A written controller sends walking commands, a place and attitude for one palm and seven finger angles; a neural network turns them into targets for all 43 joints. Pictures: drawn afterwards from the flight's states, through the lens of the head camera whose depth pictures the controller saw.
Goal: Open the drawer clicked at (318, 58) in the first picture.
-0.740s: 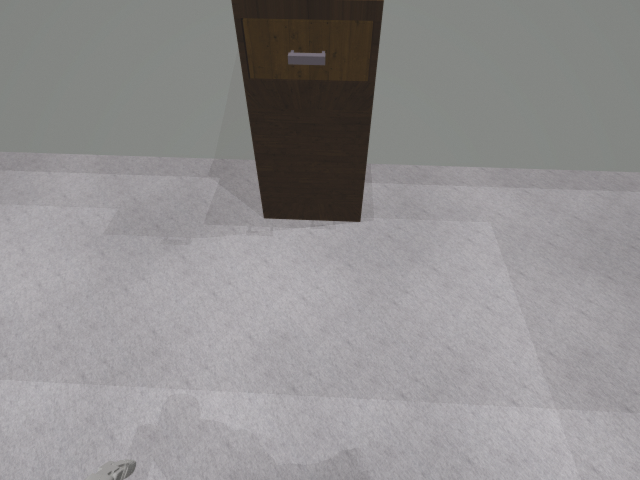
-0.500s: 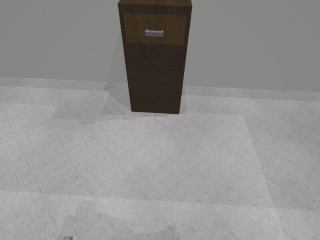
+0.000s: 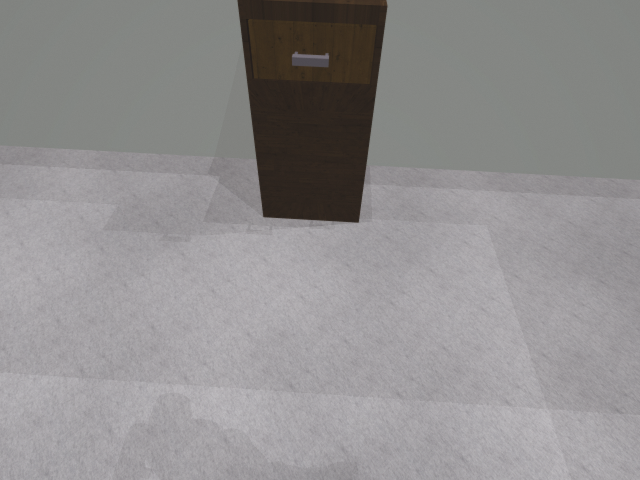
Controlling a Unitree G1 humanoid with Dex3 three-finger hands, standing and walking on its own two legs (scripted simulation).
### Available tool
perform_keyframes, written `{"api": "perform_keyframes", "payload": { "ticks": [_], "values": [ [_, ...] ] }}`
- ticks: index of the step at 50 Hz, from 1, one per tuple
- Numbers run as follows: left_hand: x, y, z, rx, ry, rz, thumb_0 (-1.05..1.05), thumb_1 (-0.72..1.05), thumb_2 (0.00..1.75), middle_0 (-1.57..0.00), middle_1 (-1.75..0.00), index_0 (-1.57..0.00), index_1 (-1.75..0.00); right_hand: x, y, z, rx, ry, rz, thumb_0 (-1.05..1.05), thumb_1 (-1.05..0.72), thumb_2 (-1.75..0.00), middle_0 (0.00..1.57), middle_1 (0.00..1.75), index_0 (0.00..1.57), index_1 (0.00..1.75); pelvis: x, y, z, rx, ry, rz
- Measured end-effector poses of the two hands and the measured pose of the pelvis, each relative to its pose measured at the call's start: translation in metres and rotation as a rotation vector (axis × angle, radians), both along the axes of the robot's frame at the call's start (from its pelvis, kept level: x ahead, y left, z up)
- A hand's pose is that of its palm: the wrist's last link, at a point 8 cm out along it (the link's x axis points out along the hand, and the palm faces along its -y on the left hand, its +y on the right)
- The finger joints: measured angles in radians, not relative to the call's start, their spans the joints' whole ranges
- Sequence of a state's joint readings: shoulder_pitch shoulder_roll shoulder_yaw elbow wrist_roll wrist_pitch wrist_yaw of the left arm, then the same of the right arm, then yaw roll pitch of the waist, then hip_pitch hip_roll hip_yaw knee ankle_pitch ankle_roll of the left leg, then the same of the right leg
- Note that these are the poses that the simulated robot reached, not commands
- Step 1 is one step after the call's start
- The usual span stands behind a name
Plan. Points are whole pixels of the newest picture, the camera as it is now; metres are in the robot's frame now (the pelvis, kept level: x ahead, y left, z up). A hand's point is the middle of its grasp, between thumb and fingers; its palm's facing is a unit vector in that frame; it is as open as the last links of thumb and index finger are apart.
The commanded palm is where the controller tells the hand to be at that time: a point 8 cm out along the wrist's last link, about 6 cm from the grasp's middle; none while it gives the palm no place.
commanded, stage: stand and wait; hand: left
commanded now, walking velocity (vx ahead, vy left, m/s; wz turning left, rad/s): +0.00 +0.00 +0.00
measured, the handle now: (311, 57) +1.30 +0.11 -0.03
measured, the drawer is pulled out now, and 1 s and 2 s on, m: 0.00 0.00 0.00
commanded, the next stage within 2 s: look at it before walking up in 0.08 s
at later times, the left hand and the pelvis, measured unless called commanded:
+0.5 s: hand out of the picture +0.07 +0.25 -0.16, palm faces -0.02 -0.94 -0.33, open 7.4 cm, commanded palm none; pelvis +0.00 +0.00 +0.00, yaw +0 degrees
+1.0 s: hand out of the picture +0.06 +0.22 -0.17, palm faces -0.04 -0.96 -0.27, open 7.4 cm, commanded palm none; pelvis +0.03 +0.00 +0.00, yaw -3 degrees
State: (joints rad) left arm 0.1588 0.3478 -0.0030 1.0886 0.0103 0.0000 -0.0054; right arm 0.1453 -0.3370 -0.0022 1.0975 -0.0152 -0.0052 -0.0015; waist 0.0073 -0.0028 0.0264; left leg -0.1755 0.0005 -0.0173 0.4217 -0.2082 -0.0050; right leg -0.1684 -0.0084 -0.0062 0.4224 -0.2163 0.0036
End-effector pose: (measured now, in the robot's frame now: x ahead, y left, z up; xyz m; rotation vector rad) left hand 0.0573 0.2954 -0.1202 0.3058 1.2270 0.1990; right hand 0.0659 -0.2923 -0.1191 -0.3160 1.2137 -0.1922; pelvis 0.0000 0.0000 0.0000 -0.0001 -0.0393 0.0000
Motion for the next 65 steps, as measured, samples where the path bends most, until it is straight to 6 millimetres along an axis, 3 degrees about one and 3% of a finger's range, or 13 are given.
{"api": "perform_keyframes", "payload": {
  "ticks": [44,56,61,63,65],
  "values": [
    [0.011,-0.006,0.0,-0.004,0.008,-0.003,0.01,0.91,0.9,-0.21,-0.3,-0.2,-0.3,0.014,0.004,0.0,0.008,0.001,0.002,0.0,-0.9,-0.9,0.21,0.3,0.2,0.3,0.011,0.0,0.002,0.001,0.009,-0.009],
    [-0.008,-0.056,-0.034,-0.126,0.198,0.001,0.01,0.91,0.9,-0.2,-0.3,-0.2,-0.3,-0.023,0.037,-0.035,0.121,0.119,-0.14,0.0,-0.9,-0.9,0.21,0.3,0.2,0.3,0.061,-0.008,-0.015,0.018,0.036,-0.094],
    [0.02,-0.085,-0.036,-0.136,0.215,-0.01,0.01,0.91,0.9,-0.2,-0.3,-0.2,-0.3,-0.04,0.036,-0.05,0.165,0.218,-0.223,0.0,-0.9,-0.9,0.21,0.3,0.2,0.3,0.093,-0.026,-0.022,-0.001,0.041,-0.108],
    [0.032,-0.094,-0.035,-0.135,0.174,0.014,0.01,0.91,0.9,-0.21,-0.3,-0.2,-0.3,-0.035,0.035,-0.048,0.176,0.27,-0.215,0.0,-0.91,-0.9,0.21,0.3,0.2,0.3,0.107,-0.032,-0.021,0.004,0.043,-0.104],
    [0.036,-0.101,-0.03,-0.134,0.172,0.033,0.01,0.91,0.9,-0.21,-0.3,-0.2,-0.3,-0.015,0.032,-0.043,0.177,0.274,-0.205,0.0,-0.91,-0.9,0.21,0.3,0.2,0.3,0.12,-0.036,-0.016,0.014,0.041,-0.118]
  ]
}}
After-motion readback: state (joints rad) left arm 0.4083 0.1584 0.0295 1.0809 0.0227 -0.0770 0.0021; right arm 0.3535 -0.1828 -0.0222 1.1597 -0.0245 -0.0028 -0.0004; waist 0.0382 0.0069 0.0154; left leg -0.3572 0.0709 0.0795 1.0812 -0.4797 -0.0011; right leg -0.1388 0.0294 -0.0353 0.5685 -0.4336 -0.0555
